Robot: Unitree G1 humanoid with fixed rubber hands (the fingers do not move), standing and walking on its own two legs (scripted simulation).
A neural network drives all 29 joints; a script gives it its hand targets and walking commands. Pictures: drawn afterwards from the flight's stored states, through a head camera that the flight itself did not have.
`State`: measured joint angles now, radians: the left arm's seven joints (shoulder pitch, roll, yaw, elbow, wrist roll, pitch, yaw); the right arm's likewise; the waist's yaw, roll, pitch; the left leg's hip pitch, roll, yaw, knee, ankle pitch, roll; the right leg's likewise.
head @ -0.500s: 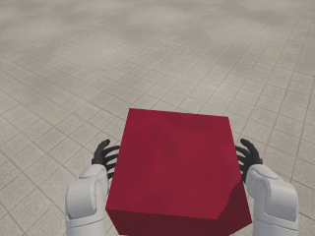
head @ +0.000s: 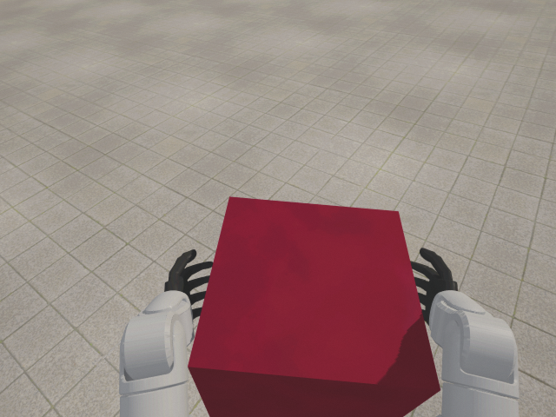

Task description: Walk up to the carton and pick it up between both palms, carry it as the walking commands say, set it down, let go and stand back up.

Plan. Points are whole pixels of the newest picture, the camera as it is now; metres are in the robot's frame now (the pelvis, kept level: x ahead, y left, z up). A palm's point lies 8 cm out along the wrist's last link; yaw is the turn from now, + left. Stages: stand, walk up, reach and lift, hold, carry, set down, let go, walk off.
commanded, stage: carry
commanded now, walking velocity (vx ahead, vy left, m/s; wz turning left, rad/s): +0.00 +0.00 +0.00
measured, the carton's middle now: (303, 316) +0.27 +0.00 +0.00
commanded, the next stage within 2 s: hold in 1.00 s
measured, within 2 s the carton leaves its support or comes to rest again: neither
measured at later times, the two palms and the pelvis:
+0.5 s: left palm (187, 321) +0.23 +0.16 +0.06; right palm (448, 325) +0.23 -0.19 +0.05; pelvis -0.03 -0.01 +0.00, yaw +0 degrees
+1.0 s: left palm (186, 330) +0.22 +0.16 +0.05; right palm (447, 337) +0.22 -0.18 +0.04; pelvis -0.04 -0.01 +0.00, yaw +0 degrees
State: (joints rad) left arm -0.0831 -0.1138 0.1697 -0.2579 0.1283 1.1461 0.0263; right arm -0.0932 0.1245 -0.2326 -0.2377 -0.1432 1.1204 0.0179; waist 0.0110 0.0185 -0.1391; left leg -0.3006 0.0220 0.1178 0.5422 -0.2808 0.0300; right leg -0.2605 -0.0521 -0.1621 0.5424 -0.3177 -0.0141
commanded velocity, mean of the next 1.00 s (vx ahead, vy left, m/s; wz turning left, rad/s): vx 0.00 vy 0.00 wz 0.00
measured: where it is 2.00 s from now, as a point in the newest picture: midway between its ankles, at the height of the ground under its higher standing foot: outside the picture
